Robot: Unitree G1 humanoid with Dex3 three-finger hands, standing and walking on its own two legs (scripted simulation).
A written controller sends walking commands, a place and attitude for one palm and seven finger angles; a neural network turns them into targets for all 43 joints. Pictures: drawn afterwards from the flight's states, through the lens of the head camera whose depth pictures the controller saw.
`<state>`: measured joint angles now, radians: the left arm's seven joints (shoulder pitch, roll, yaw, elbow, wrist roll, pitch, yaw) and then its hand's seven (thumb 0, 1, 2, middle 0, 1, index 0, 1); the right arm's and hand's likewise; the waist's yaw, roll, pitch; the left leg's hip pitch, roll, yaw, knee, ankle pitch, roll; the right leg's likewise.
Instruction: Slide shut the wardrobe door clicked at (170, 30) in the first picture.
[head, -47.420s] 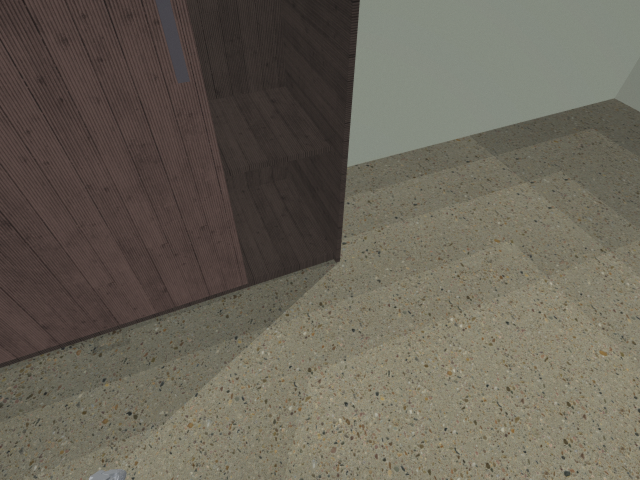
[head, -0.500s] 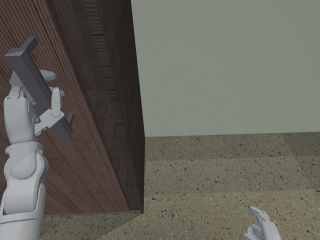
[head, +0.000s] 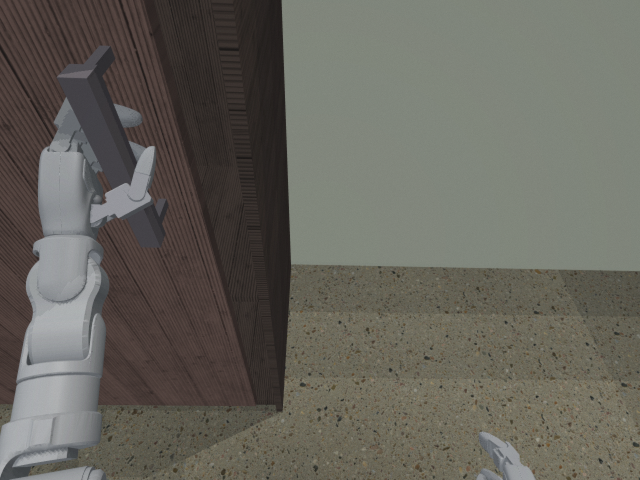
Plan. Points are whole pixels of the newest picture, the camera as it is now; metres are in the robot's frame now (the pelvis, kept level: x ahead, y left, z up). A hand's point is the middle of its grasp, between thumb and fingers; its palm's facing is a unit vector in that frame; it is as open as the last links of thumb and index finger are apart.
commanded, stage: loosen the grip on the handle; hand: left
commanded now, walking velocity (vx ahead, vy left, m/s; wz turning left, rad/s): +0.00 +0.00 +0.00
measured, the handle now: (130, 158) +0.37 +0.26 +0.21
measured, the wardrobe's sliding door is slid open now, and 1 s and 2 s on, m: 0.05 0.06 0.07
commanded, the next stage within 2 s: slip the hand off the handle in 0.50 s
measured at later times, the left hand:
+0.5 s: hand (132, 191) +0.34 +0.24 +0.20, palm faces +0.39 -0.91 -0.14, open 14.3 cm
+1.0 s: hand (96, 185) +0.34 +0.28 +0.20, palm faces +0.41 -0.90 -0.15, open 14.7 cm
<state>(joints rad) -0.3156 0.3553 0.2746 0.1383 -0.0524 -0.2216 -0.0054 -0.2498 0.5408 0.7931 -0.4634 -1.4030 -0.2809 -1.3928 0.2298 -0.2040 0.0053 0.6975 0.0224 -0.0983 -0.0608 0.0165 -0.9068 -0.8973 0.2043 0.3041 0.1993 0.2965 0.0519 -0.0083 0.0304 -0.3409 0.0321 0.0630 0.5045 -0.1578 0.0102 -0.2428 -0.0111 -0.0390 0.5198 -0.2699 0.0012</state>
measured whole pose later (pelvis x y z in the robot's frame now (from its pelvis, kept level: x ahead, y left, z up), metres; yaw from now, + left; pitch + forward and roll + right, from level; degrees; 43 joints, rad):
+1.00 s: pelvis +0.03 -0.01 -0.01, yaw -2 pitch +3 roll +0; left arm -0.16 0.43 0.49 0.16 -0.20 -0.23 -0.09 -0.01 -0.55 0.20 -0.53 -1.28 -0.25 -1.16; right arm 0.19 -0.23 0.04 0.64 0.01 -0.10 -0.11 0.01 -0.91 -0.90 0.21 0.30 0.20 0.30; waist 0.05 0.02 -0.07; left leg -0.42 0.02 0.01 0.65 -0.28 0.00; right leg -0.33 0.01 -0.02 0.65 -0.38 -0.02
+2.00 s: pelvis +0.02 +0.01 -0.01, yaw +0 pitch +0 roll -2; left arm 0.24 0.41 0.57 -0.21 -0.33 -0.22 -0.19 -0.02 -0.55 0.20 -0.26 -1.15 -0.25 -1.15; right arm 0.20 -0.22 0.06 0.65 0.00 -0.23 -0.13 0.02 -0.90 -0.90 0.21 0.30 0.20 0.30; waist 0.10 0.02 -0.07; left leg -0.41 0.00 -0.01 0.70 -0.29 0.02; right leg -0.28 0.00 -0.04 0.65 -0.38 0.01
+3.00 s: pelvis +0.05 +0.00 +0.00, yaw -2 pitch -3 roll +0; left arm 0.41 0.36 0.37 -0.32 -0.08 -0.10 0.12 0.00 0.22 0.58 -0.23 -0.70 -0.23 -0.70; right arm 0.22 -0.22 0.02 0.67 0.01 -0.19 -0.09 0.02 -0.91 -0.90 0.20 0.30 0.20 0.30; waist 0.06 0.05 -0.01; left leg -0.20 -0.01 0.02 0.52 -0.26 0.01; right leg -0.10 -0.01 -0.01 0.50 -0.35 0.00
